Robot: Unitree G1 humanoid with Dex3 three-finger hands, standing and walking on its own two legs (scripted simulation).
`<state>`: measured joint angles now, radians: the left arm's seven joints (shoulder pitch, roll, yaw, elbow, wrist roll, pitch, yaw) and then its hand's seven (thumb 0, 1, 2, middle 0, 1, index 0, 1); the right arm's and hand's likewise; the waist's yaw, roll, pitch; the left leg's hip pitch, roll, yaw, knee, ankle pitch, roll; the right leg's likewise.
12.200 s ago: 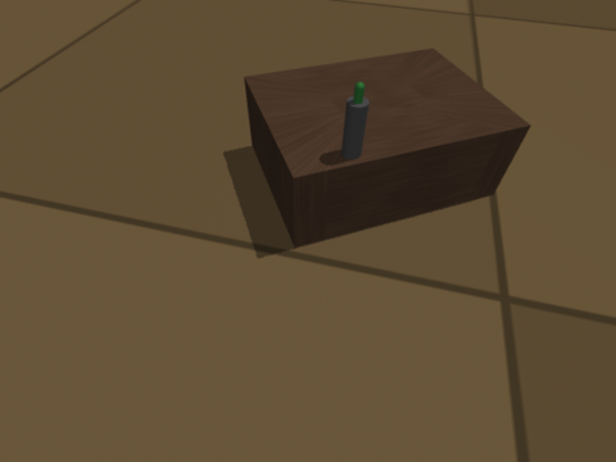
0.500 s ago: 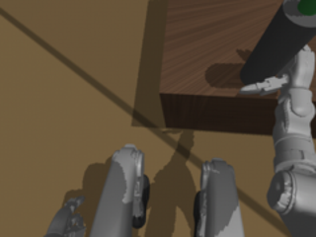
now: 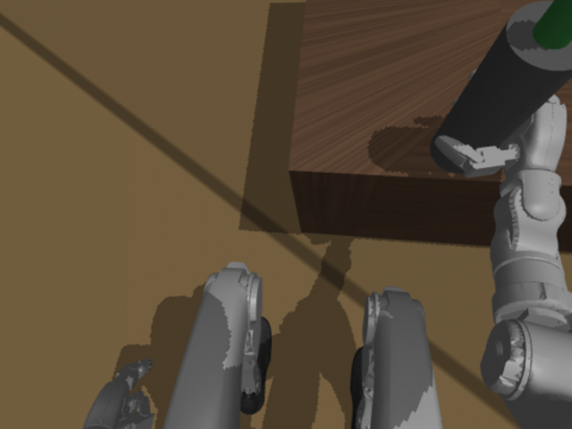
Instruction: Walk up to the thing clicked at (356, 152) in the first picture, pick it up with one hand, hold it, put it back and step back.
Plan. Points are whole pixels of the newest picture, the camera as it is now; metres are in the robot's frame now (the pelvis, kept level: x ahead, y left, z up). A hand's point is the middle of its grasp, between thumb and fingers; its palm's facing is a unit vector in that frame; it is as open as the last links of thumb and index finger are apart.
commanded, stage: settle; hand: right
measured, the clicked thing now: (506, 89) +0.50 -0.18 +0.07
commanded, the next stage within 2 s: lift in 1.04 s
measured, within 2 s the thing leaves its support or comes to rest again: leaves its support in 0.18 s
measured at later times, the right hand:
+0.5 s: hand (503, 92) +0.51 -0.18 +0.06, palm faces +0.10 +0.99 -0.01, open 10.2 cm
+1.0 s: hand (526, 59) +0.51 -0.18 +0.11, palm faces +0.10 +1.00 -0.01, open 10.2 cm
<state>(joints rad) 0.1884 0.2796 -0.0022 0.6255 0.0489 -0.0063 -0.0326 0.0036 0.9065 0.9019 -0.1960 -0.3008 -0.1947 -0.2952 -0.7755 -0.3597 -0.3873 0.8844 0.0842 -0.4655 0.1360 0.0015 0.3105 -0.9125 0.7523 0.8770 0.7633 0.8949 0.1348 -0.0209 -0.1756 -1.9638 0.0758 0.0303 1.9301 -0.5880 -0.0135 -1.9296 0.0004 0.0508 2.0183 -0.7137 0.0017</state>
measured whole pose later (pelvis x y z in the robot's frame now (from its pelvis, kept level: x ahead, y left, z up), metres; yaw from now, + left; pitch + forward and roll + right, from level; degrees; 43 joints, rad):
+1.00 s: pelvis +0.02 +0.00 +0.09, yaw +0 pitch +32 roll +3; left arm 0.22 0.25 0.00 0.64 0.04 -0.01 -0.01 0.00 0.90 0.91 -0.20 -0.30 -0.19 -0.30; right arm -0.72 -0.34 -0.36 0.84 0.09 -0.42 0.09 0.00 0.42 -1.08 0.70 1.05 0.71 1.07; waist 0.13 -0.02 -0.18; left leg -1.64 0.06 0.04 1.64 -0.56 -0.02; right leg -1.61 -0.02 0.04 1.72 -0.68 0.00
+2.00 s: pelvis +0.05 +0.01 +0.22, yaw +0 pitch +19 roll +2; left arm 0.22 0.23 0.01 0.66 0.01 -0.05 0.02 0.01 0.90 0.91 -0.19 -0.30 -0.19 -0.29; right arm -0.34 -0.22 -0.20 0.55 0.14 -0.37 0.02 0.00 0.44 -1.11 0.69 1.07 0.70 1.08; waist 0.06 0.00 -0.12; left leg -1.01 0.03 0.05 1.15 -0.46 -0.01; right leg -0.98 -0.04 0.03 1.21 -0.56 0.01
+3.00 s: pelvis +0.08 +0.00 +0.27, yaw +0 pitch +10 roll +1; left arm 0.24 0.22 0.01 0.67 -0.01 -0.02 0.03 0.01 0.92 0.89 -0.19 -0.31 -0.20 -0.30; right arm -0.16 -0.18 -0.15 0.43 0.17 -0.36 0.04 0.00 0.44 -1.11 0.70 1.06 0.71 1.07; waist 0.02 -0.01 -0.06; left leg -0.65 0.02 0.04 0.86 -0.39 -0.01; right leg -0.61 -0.04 0.01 0.90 -0.48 0.01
